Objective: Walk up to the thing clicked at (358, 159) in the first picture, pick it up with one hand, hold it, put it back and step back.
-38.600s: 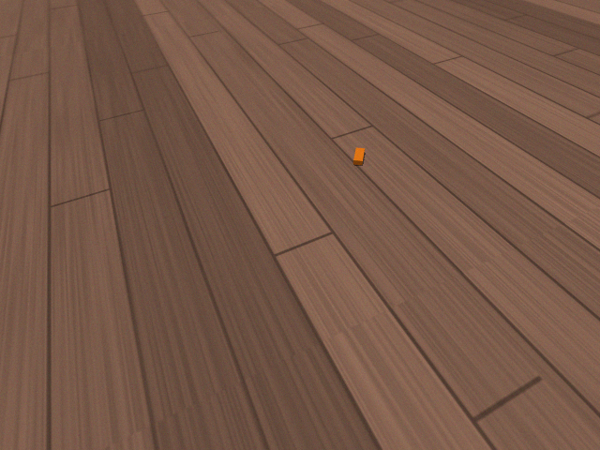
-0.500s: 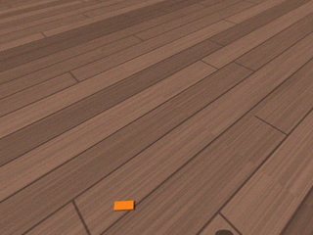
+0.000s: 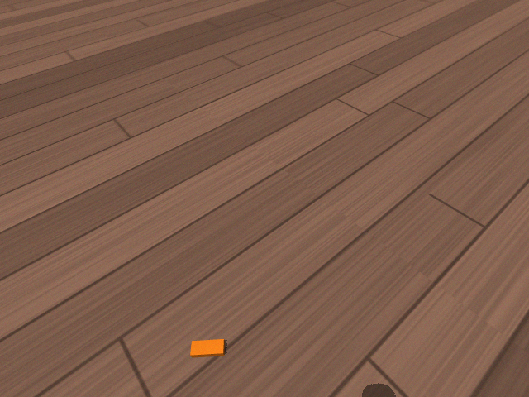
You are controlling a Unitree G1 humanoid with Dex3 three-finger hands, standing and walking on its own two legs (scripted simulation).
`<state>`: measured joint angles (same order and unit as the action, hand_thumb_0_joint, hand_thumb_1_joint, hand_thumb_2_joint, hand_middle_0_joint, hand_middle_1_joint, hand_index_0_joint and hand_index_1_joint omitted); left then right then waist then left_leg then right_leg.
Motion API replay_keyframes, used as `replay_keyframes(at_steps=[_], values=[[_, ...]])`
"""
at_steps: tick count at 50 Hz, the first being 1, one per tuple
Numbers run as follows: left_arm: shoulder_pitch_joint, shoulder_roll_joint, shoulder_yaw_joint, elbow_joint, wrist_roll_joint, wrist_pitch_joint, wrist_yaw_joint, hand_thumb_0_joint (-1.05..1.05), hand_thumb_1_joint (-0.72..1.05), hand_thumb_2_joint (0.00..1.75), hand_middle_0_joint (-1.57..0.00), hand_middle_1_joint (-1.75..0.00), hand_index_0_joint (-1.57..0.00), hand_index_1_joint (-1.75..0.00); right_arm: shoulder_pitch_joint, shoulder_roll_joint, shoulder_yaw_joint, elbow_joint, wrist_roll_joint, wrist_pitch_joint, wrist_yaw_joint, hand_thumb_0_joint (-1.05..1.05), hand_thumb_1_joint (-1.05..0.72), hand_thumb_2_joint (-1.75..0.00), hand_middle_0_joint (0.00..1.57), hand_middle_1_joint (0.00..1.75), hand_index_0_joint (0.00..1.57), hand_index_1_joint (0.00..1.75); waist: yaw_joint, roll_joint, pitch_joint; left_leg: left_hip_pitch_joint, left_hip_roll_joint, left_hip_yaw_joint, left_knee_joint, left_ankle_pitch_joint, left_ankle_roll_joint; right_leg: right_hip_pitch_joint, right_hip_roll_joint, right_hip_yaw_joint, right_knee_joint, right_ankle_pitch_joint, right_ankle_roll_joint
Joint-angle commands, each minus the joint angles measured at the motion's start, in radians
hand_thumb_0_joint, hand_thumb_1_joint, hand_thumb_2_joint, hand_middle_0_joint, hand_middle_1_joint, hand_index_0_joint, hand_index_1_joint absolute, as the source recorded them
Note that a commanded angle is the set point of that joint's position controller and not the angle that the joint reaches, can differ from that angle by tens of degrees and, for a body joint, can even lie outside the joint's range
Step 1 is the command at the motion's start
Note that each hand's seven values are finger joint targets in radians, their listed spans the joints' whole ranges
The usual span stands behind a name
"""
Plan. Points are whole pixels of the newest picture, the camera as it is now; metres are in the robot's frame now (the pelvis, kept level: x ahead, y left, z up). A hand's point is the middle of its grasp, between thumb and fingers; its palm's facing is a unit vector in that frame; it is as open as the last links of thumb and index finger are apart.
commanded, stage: stand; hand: left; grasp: from above
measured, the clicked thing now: (207, 348) +0.44 +0.28 -0.77
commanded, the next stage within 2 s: step back in 0.50 s
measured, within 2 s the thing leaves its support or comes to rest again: neither
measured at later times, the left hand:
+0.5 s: hand out of the picture +0.07 +0.24 -0.16, palm faces -0.01 -0.94 -0.34, open 7.4 cm
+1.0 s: hand out of the picture +0.09 +0.31 -0.18, palm faces -0.03 -0.94 -0.35, open 7.4 cm
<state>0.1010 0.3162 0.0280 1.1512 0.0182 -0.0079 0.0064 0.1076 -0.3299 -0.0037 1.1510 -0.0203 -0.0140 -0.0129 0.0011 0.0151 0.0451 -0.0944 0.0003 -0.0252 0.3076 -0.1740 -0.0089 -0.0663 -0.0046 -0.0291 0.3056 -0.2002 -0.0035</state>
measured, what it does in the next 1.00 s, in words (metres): steps on the spot: left foot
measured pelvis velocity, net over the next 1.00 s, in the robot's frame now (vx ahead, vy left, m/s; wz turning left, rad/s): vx -0.06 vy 0.05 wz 0.00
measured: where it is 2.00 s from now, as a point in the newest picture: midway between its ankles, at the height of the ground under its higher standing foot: outside the picture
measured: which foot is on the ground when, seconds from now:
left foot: down 0.00-0.64, up 0.66-0.78, down 0.80-1.00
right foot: down 0.00-0.82, up 0.84-1.00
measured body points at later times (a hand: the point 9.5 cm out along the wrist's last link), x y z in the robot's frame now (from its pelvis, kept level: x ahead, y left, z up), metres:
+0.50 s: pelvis +0.00 -0.01 +0.00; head +0.01 -0.01 +0.45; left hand +0.07 +0.29 -0.13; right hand +0.06 -0.30 -0.14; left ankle +0.00 +0.13 -0.75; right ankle -0.02 -0.11 -0.75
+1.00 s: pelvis -0.06 +0.05 -0.01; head +0.03 +0.08 +0.42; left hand +0.09 +0.36 -0.15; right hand +0.01 -0.26 -0.13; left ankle -0.06 +0.14 -0.75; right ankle -0.09 -0.09 -0.67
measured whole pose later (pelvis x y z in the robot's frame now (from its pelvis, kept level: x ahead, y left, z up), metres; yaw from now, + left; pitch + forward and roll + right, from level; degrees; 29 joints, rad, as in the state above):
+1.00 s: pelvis -0.06 +0.05 -0.01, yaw +0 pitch +0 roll -1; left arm 0.03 0.39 0.06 0.88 0.00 0.06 0.03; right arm 0.14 -0.34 -0.04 0.94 -0.03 0.03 -0.02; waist -0.02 -0.04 0.20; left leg -0.26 -0.03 -0.01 0.56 -0.30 0.05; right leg -0.46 0.12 0.16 1.12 -0.52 -0.02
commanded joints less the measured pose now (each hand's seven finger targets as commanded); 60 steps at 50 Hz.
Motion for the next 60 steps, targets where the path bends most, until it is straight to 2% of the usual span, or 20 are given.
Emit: replay_keyframes(at_steps=[1,24,25,29,30,32,33,35,37,39,40,41,42,44,46,48,53,57,59,60], values=[[-0.035,0.205,0.034,-0.056,-0.008,-0.021,0.018,0.0,0.9,0.9,-0.2,-0.3,-0.2,-0.3,-0.031,-0.199,-0.036,-0.059,0.005,-0.019,-0.013,0.0,-0.9,-0.9,0.2,0.3,0.2,0.3,0.002,-0.01,-0.072,0.004,0.123,-0.088,-0.023,0.229,0.031,0.028,-0.13,0.093,-0.035,0.208,-0.013],[-0.03,0.221,0.03,-0.065,-0.007,-0.027,0.011,0.0,0.9,0.9,-0.2,-0.3,-0.2,-0.3,-0.028,-0.205,-0.033,-0.06,0.007,-0.015,-0.003,0.0,-0.9,-0.9,0.2,0.3,0.2,0.3,-0.003,-0.013,-0.049,-0.022,0.115,-0.092,-0.048,0.094,0.026,-0.007,-0.125,0.104,-0.07,0.084,-0.014],[-0.018,0.292,0.077,-0.087,-0.02,-0.018,0.015,0.0,0.9,0.9,-0.2,-0.3,-0.2,-0.3,-0.065,-0.252,-0.052,-0.086,0.004,0.005,0.002,0.0,-0.9,-0.9,0.2,0.3,0.2,0.3,0.001,-0.021,0.08,-0.117,0.09,-0.099,0.078,0.256,0.049,-0.076,-0.123,0.116,0.009,0.292,-0.025],[0.003,0.301,0.094,-0.151,-0.022,-0.009,0.023,0.0,0.9,0.9,-0.2,-0.3,-0.2,-0.3,-0.002,-0.218,-0.057,-0.135,0.022,0.02,0.003,0.0,-0.9,-0.9,0.2,0.3,0.2,0.3,-0.013,-0.079,-0.08,-0.108,0.028,-0.027,0.282,0.243,0.044,-0.013,-0.207,0.162,0.058,0.494,-0.126],[-0.019,0.305,0.098,-0.173,-0.02,-0.004,0.022,0.0,0.9,0.9,-0.2,-0.3,-0.2,-0.3,0.004,-0.211,-0.062,-0.145,0.022,0.026,0.005,0.0,-0.9,-0.9,0.2,0.3,0.2,0.3,-0.014,-0.101,-0.1,-0.112,-0.001,-0.008,0.341,0.148,0.038,-0.034,-0.243,0.188,0.059,0.501,-0.161],[-0.077,0.313,0.101,-0.223,-0.004,0.003,0.026,0.0,0.9,0.9,-0.2,-0.3,-0.2,-0.3,0.039,-0.222,-0.078,-0.162,0.014,0.044,0.006,0.0,-0.9,-0.9,0.2,0.3,0.2,0.3,-0.023,-0.174,-0.108,-0.154,-0.04,-0.022,0.52,-0.241,0.049,-0.088,-0.343,0.261,0.06,0.479,-0.239],[-0.084,0.311,0.102,-0.244,0.004,0.005,0.025,0.0,0.9,0.9,-0.2,-0.3,-0.2,-0.3,0.061,-0.22,-0.08,-0.171,0.013,0.051,0.007,0.0,-0.9,-0.9,0.2,0.3,0.2,0.3,-0.027,-0.18,-0.099,-0.17,-0.027,-0.042,0.555,-0.338,0.055,-0.115,-0.359,0.256,0.082,0.474,-0.253],[-0.106,0.305,0.1,-0.274,0.008,0.01,0.024,0.0,0.9,0.9,-0.2,-0.3,-0.2,-0.3,0.074,-0.232,-0.088,-0.193,0.018,0.054,0.012,0.0,-0.9,-0.9,0.2,0.3,0.2,0.3,-0.033,-0.176,-0.094,-0.185,-0.018,-0.06,0.549,-0.341,0.067,-0.128,-0.337,0.214,0.134,0.483,-0.236],[-0.112,0.288,0.09,-0.289,0.006,0.014,0.024,0.0,0.9,0.9,-0.2,-0.3,-0.2,-0.3,0.091,-0.222,-0.087,-0.2,0.02,0.044,0.012,0.0,-0.9,-0.9,0.2,0.3,0.2,0.3,-0.037,-0.177,-0.095,-0.195,-0.012,-0.024,0.391,-0.205,0.056,-0.085,-0.277,0.166,0.211,0.48,-0.181],[-0.094,0.276,0.086,-0.308,-0.008,0.03,0.022,0.0,0.9,0.9,-0.2,-0.3,-0.2,-0.3,0.083,-0.248,-0.096,-0.213,0.005,0.029,0.008,0.0,-0.9,-0.9,0.2,0.3,0.2,0.3,-0.029,-0.028,-0.099,-0.134,0.065,-0.084,0.161,0.334,0.06,-0.108,-0.147,0.081,0.365,0.342,-0.088],[-0.09,0.241,0.081,-0.324,-0.021,0.036,0.022,0.0,0.9,0.9,-0.2,-0.3,-0.2,-0.3,0.064,-0.302,-0.111,-0.229,-0.005,0.025,0.004,0.0,-0.9,-0.9,0.2,0.3,0.2,0.3,-0.023,0.094,-0.11,-0.06,0.171,-0.234,0.131,0.58,0.114,-0.208,-0.01,0.037,0.506,0.168,-0.036],[-0.081,0.213,0.076,-0.328,-0.021,0.045,0.027,0.0,0.9,0.9,-0.2,-0.3,-0.2,-0.3,0.091,-0.328,-0.12,-0.234,-0.012,0.021,0.002,0.0,-0.9,-0.9,0.2,0.3,0.2,0.3,-0.03,0.162,-0.103,0.067,0.259,-0.361,0.115,0.738,0.187,-0.38,0.1,0.084,0.618,-0.325,-0.03],[-0.048,0.214,0.075,-0.324,-0.014,0.056,0.034,0.0,0.9,0.9,-0.2,-0.3,-0.2,-0.3,0.11,-0.335,-0.119,-0.235,-0.011,0.018,-0.002,0.0,-0.9,-0.9,0.2,0.3,0.2,0.3,-0.027,0.103,-0.116,0.035,0.301,-0.335,0.152,0.809,0.231,-0.371,0.099,0.166,0.744,-0.465,-0.028],[-0.053,0.216,0.075,-0.324,-0.013,0.059,0.042,0.0,0.9,0.9,-0.2,-0.3,-0.2,-0.3,0.057,-0.343,-0.123,-0.266,-0.006,0.021,-0.012,0.0,-0.9,-0.9,0.2,0.3,0.2,0.3,-0.035,0.15,-0.112,-0.015,0.321,-0.36,0.111,0.719,0.228,-0.389,0.114,0.231,0.844,-0.451,-0.035],[-0.006,0.241,0.078,-0.313,-0.024,0.06,0.04,0.0,0.9,0.9,-0.2,-0.3,-0.2,-0.3,-0.012,-0.299,-0.114,-0.293,-0.015,0.022,-0.024,0.0,-0.9,-0.9,0.2,0.3,0.2,0.3,0.009,0.141,-0.104,0.033,0.227,-0.225,0.161,0.673,0.182,-0.436,0.106,0.237,0.869,-0.342,-0.028],[0.029,0.242,0.082,-0.315,-0.019,0.059,0.037,0.0,0.9,0.9,-0.2,-0.3,-0.2,-0.3,-0.009,-0.266,-0.107,-0.311,-0.008,0.02,-0.03,0.0,-0.9,-0.9,0.2,0.3,0.2,0.3,0.018,0.126,-0.107,0.081,0.207,-0.189,0.175,0.64,0.174,-0.444,0.107,0.213,0.878,-0.288,-0.016],[-0.017,0.233,0.081,-0.362,-0.008,0.034,0.034,0.0,0.9,0.9,-0.2,-0.3,-0.2,-0.3,0.08,-0.268,-0.114,-0.324,-0.002,0.024,-0.035,0.0,-0.9,-0.9,0.2,0.3,0.2,0.3,-0.053,0.103,-0.098,0.178,0.245,-0.207,0.219,0.669,0.243,-0.435,0.071,0.151,0.625,-0.303,0.023],[0.034,0.229,0.089,-0.355,-0.002,0.025,0.025,0.0,0.9,0.9,-0.2,-0.3,-0.2,-0.3,0.051,-0.285,-0.115,-0.348,0.005,0.03,-0.025,0.0,-0.9,-0.9,0.2,0.3,0.2,0.3,-0.04,0.113,-0.125,0.099,0.228,-0.186,0.246,0.528,0.218,-0.296,0.032,0.082,0.391,-0.243,-0.005],[0.096,0.22,0.091,-0.333,0.006,0.015,0.023,0.0,0.9,0.9,-0.2,-0.3,-0.2,-0.3,0.013,-0.287,-0.113,-0.36,0.015,0.035,-0.02,0.0,-0.9,-0.9,0.2,0.3,0.2,0.3,0.001,0.087,-0.146,0.028,0.195,-0.147,0.313,0.445,0.182,-0.178,0.032,0.051,0.184,-0.056,-0.031],[0.118,0.228,0.096,-0.321,0.009,0.009,0.024,0.0,0.9,0.9,-0.2,-0.3,-0.2,-0.3,-0.005,-0.274,-0.108,-0.364,0.022,0.037,-0.016,0.0,-0.9,-0.9,0.2,0.3,0.2,0.3,0.011,0.051,-0.163,-0.04,0.168,-0.127,0.353,0.374,0.15,-0.09,0.01,0.088,0.12,0.121,-0.043]])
